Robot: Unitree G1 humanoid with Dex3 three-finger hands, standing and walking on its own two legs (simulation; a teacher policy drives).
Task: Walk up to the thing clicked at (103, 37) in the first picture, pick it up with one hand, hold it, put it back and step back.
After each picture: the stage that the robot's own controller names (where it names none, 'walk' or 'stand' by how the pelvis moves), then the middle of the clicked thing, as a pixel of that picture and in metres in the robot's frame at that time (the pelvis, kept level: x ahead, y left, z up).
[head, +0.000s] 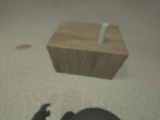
stand; (102, 34) +0.95 -0.12 -0.02
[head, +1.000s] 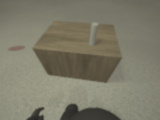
walk; (93, 35) +0.84 +0.05 +0.00
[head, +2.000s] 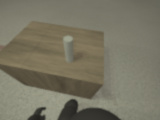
stand; (69, 50) +0.51 +0.22 +0.00
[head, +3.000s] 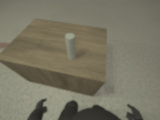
stand; (71, 48) +0.53 +0.19 +0.00
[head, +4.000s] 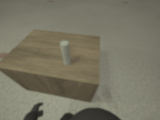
walk; (66, 54) +0.53 +0.23 -0.01
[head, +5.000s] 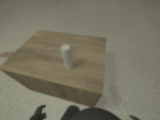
stand; (67, 58) +0.47 +0.21 +0.00
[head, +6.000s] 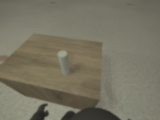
stand; (64, 64) +0.43 +0.22 -0.02
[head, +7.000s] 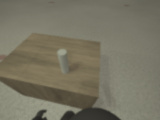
stand; (64, 62) +0.45 +0.23 -0.03
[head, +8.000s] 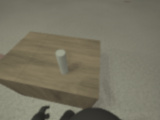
stand; (62, 63) +0.42 +0.23 -0.02
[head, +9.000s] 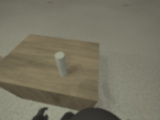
stand; (62, 65) +0.41 +0.24 -0.03
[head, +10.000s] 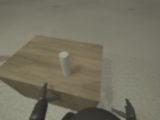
rise first; (65, 65) +0.43 +0.23 -0.02
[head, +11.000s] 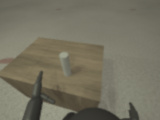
go down; (66, 65) +0.43 +0.23 -0.02
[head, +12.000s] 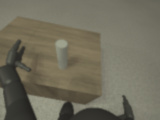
go down; (62, 56) +0.43 +0.20 +0.03
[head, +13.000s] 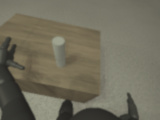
approach; (60, 54) +0.43 +0.21 +0.04
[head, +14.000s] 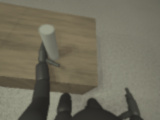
close in; (51, 46) +0.46 +0.23 +0.08
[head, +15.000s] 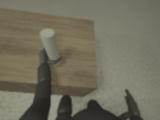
lift; (52, 50) +0.44 +0.22 +0.08
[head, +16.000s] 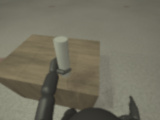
lift; (63, 59) +0.34 +0.17 +0.17
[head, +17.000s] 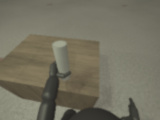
hold; (62, 62) +0.32 +0.17 +0.15
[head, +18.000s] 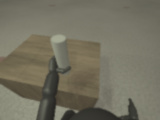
hold; (62, 58) +0.33 +0.18 +0.18
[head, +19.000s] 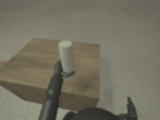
hold; (67, 62) +0.33 +0.15 +0.16
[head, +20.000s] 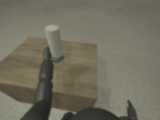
crouch; (56, 47) +0.39 +0.22 +0.21
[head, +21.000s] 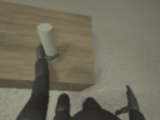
lower; (49, 45) +0.46 +0.22 +0.05
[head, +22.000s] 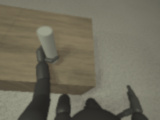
lower; (49, 48) +0.45 +0.22 +0.08
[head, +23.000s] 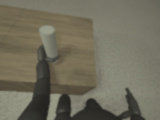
lower; (51, 47) +0.45 +0.22 +0.08
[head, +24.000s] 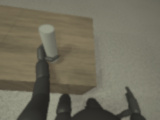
lower; (50, 46) +0.45 +0.22 +0.08
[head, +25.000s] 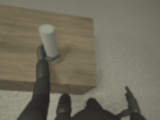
loosen; (50, 46) +0.45 +0.22 +0.08
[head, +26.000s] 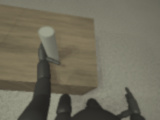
withdraw; (51, 48) +0.44 +0.22 +0.08
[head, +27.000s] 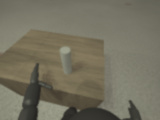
sink last; (66, 62) +0.42 +0.20 +0.03
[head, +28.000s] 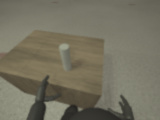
stand; (66, 58) +0.45 +0.22 +0.03
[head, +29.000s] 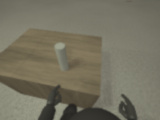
stand; (62, 58) +0.44 +0.23 +0.04
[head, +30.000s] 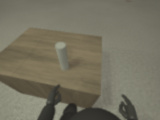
stand; (63, 57) +0.44 +0.23 +0.04
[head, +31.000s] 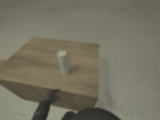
stand; (64, 64) +0.45 +0.22 -0.01
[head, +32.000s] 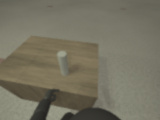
stand; (63, 64) +0.44 +0.22 -0.02
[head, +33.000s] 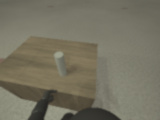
stand; (61, 65) +0.43 +0.25 -0.03
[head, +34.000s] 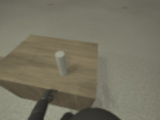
stand; (62, 64) +0.43 +0.24 -0.03
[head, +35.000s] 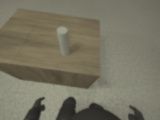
walk; (64, 43) +0.52 +0.23 +0.00
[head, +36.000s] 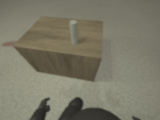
walk; (74, 33) +0.76 +0.24 -0.01
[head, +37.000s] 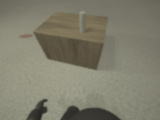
stand; (82, 23) +1.06 +0.20 -0.01
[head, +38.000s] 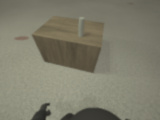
stand; (81, 27) +1.07 +0.17 -0.03
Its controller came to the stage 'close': yes
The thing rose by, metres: 0.22
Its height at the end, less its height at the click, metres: +0.00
